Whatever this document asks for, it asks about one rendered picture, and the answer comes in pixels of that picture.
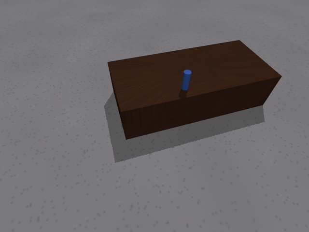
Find can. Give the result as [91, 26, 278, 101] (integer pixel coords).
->
[181, 70, 192, 90]

